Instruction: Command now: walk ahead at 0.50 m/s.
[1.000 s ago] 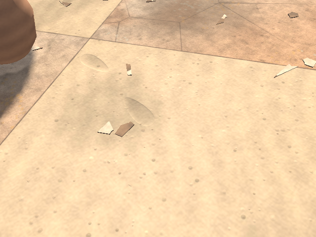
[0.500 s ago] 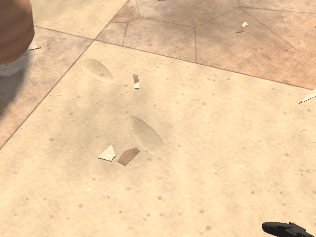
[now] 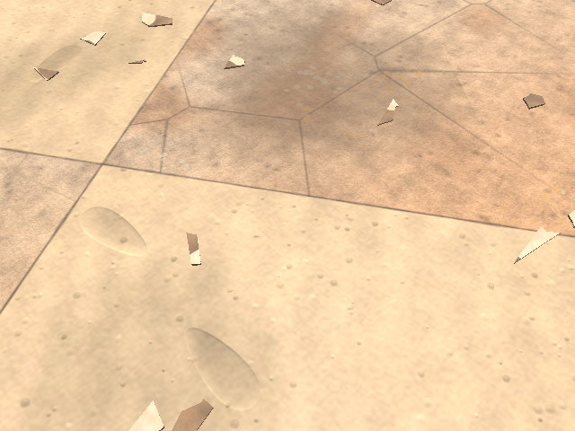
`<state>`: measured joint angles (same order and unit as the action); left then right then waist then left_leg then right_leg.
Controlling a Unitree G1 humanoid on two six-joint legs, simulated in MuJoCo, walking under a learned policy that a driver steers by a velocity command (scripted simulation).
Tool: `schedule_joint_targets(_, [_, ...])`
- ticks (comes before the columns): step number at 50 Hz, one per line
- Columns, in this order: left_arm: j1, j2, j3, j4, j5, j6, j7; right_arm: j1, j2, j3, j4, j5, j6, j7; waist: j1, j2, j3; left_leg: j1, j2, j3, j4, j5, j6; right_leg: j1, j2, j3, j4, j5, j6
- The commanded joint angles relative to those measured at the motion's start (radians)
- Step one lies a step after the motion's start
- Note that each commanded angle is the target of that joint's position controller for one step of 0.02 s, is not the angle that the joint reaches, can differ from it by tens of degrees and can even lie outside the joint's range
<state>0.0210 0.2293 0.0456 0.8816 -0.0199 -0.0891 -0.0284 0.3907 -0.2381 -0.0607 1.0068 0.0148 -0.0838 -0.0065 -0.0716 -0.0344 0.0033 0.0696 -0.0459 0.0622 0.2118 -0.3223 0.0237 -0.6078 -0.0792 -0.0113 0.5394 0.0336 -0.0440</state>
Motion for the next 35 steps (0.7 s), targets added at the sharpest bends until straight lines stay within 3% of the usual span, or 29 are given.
schedule_joint_targets(1, [-0.029,0.120,0.031,-0.071,-0.003,-0.025,-0.011,0.005,-0.178,-0.041,-0.026,0.004,0.009,-0.009,0.066,0.130,0.031,0.031,0.310,-0.114,0.085,0.641,0.139,0.058,0.038,-0.026,-0.038,-0.101,-0.042])
schedule_joint_targets(2, [0.099,0.153,0.050,-0.034,0.000,-0.026,-0.008,-0.022,-0.174,-0.038,-0.032,0.005,0.014,-0.009,0.137,0.130,-0.044,0.006,0.271,-0.078,0.233,0.801,0.117,0.236,0.077,-0.059,-0.056,-0.094,-0.066])
schedule_joint_targets(3, [0.287,0.211,0.076,0.021,0.005,-0.025,0.000,-0.027,-0.145,-0.025,-0.045,-0.003,0.016,-0.008,0.210,0.101,-0.170,-0.130,0.215,-0.038,0.469,0.747,0.083,0.523,0.032,-0.008,-0.023,-0.074,-0.107])
schedule_joint_targets(4, [0.439,0.316,0.101,0.047,0.026,-0.020,0.008,0.075,-0.048,0.005,-0.065,-0.017,0.002,0.001,0.190,-0.111,-0.339,-0.505,0.081,-0.004,0.873,0.339,0.018,0.929,-0.237,0.402,-0.034,-0.149,-0.245])
schedule_joint_targets(5, [0.453,0.272,0.084,0.058,0.017,-0.016,0.003,0.090,-0.021,0.018,-0.053,0.000,-0.025,0.009,0.179,-0.236,-0.428,-0.722,-0.024,-0.129,1.090,-0.236,0.000,1.046,-0.338,0.767,-0.223,-0.271,-0.325])
schedule_joint_targets(6, [0.378,0.204,0.062,0.046,0.007,-0.018,0.002,0.002,-0.121,-0.007,-0.072,0.028,-0.045,0.013,0.182,-0.160,-0.294,-0.830,0.048,-0.188,1.175,-0.209,0.026,0.948,-0.297,0.656,-0.240,-0.334,-0.265])
schedule_joint_targets(7, [0.289,0.158,0.049,0.021,0.008,-0.017,0.005,-0.082,-0.141,-0.010,-0.097,0.037,-0.053,0.012,0.163,-0.094,-0.183,-0.845,0.104,-0.156,1.154,-0.119,0.042,0.797,-0.260,0.498,-0.253,-0.289,-0.223])
schedule_joint_targets(8, [0.215,0.128,0.037,0.009,0.017,-0.018,0.001,-0.122,-0.134,-0.013,-0.103,0.025,-0.050,0.005,0.127,-0.016,-0.102,-0.800,0.151,-0.133,1.084,-0.033,0.042,0.631,-0.220,0.385,-0.289,-0.206,-0.200])
schedule_joint_targets(9, [0.177,0.099,0.028,0.006,0.026,-0.023,-0.002,-0.119,-0.129,-0.023,-0.100,0.011,-0.036,-0.001,0.091,-0.020,-0.064,-0.739,0.184,-0.137,1.017,0.020,0.042,0.526,-0.180,0.309,-0.321,-0.160,-0.181])
schedule_joint_targets(10, [0.170,0.090,0.025,0.012,0.032,-0.024,-0.005,-0.094,-0.107,-0.022,-0.095,0.008,-0.020,-0.002,0.067,-0.040,-0.051,-0.685,0.198,-0.138,0.987,0.049,0.040,0.464,-0.161,0.268,-0.352,-0.146,-0.177])
schedule_joint_targets(12, [0.200,0.111,0.030,0.031,0.026,-0.029,-0.002,-0.077,-0.073,-0.020,-0.093,0.005,0.000,-0.006,0.050,-0.038,-0.026,-0.671,0.209,-0.126,0.928,0.079,0.026,0.410,-0.148,0.210,-0.396,-0.092,-0.193])
schedule_joint_targets(15, [0.250,0.149,0.038,0.050,0.025,-0.029,0.018,-0.180,-0.082,-0.024,-0.131,-0.007,0.008,-0.010,0.064,-0.010,0.014,-0.774,0.216,-0.120,0.779,0.208,-0.006,0.436,-0.147,0.161,-0.425,-0.014,-0.198])
schedule_joint_targets(20, [0.324,0.155,0.036,0.069,0.013,-0.016,0.034,-0.348,-0.052,-0.013,-0.178,-0.004,-0.003,0.006,0.114,-0.020,0.045,-0.759,0.173,-0.075,0.481,0.430,-0.016,0.484,-0.105,0.068,-0.434,-0.005,-0.153])
schedule_joint_targets(25, [0.408,0.165,0.042,0.109,0.005,0.004,0.038,-0.479,-0.053,-0.001,-0.227,0.007,-0.014,0.034,0.155,-0.023,0.089,-0.783,0.141,-0.062,0.339,0.385,0.004,0.635,-0.159,0.067,-0.378,-0.002,-0.148])
schedule_joint_targets(28, [0.392,0.183,0.052,0.113,0.001,0.018,0.044,-0.455,-0.085,-0.008,-0.238,0.010,-0.023,0.049,0.115,-0.047,0.068,-0.708,0.116,-0.053,0.296,0.279,0.043,0.703,-0.196,0.074,-0.301,0.136,-0.125])
schedule_joint_targets(29, [0.370,0.193,0.056,0.107,0.000,0.022,0.045,-0.396,-0.109,-0.019,-0.225,0.009,-0.026,0.049,0.077,-0.062,0.029,-0.608,0.086,-0.029,0.290,0.250,0.059,0.705,-0.188,0.063,-0.235,0.292,-0.112])
schedule_joint_targets(30, [0.344,0.187,0.053,0.101,0.000,0.028,0.044,-0.266,-0.143,-0.039,-0.186,0.005,-0.026,0.046,0.006,-0.058,-0.048,-0.428,0.050,0.001,0.273,0.259,0.084,0.678,-0.148,0.027,-0.085,0.438,-0.090])
schedule_joint_targets(31, [0.341,0.158,0.040,0.087,0.009,0.029,0.045,-0.081,-0.201,-0.064,-0.134,-0.003,-0.025,0.038,-0.065,-0.021,-0.175,-0.136,0.106,-0.060,0.313,0.292,0.128,0.533,-0.094,-0.013,0.153,0.363,-0.057])
schedule_joint_targets(32, [0.454,0.053,0.008,0.072,0.015,0.013,0.036,0.060,-0.301,-0.089,-0.105,-0.021,-0.020,0.033,-0.043,0.194,-0.339,0.284,0.369,-0.491,0.286,0.164,0.279,0.120,0.057,-0.057,0.565,-0.024,0.015])
schedule_joint_targets(33, [0.446,0.046,0.000,0.082,0.008,-0.015,0.029,0.075,-0.251,-0.069,-0.100,-0.011,-0.017,0.035,-0.045,0.292,-0.418,0.358,0.451,-0.803,0.114,0.083,0.324,-0.050,0.136,0.084,0.749,-0.600,0.020])
schedule_joint_targets(34, [0.356,0.139,0.026,0.057,-0.020,-0.032,0.024,0.004,-0.191,-0.049,-0.107,-0.002,-0.019,0.034,-0.042,0.231,-0.289,0.262,0.414,-0.685,0.102,0.037,0.268,-0.150,0.069,0.131,0.829,-0.573,-0.001])
schedule_joint_targets(35, [0.280,0.152,0.028,0.034,-0.028,-0.039,0.026,-0.085,-0.157,-0.038,-0.130,-0.003,-0.019,0.032,-0.019,0.165,-0.178,0.107,0.381,-0.540,0.086,0.097,0.234,-0.161,0.014,0.095,0.806,-0.485,-0.014])
